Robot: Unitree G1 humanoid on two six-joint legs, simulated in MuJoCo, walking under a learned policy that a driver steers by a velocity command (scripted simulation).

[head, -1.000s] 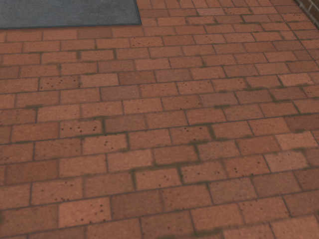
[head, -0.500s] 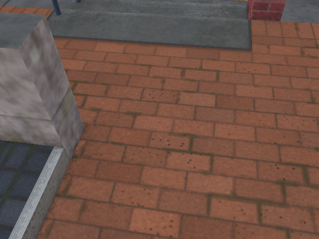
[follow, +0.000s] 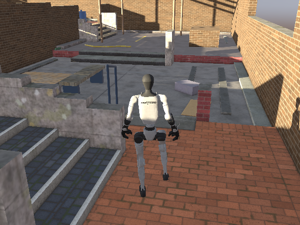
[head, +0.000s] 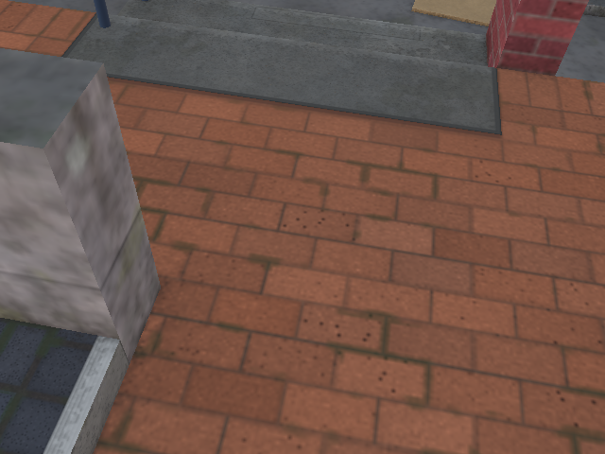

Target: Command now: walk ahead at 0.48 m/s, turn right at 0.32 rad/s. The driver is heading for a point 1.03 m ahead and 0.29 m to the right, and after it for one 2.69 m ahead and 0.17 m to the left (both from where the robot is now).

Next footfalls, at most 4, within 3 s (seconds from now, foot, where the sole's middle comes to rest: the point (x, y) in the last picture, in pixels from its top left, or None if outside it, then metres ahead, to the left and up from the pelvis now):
0.26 right None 0.33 -0.11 -0.78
0.72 left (288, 384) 0.65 0.01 -0.78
1.22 right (442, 353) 0.73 -0.37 -0.78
1.74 left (386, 234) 1.11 -0.28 -0.78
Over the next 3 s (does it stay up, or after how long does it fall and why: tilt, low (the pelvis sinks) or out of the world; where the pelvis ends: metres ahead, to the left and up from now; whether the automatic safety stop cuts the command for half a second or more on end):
stays up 1.21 -0.37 -0.01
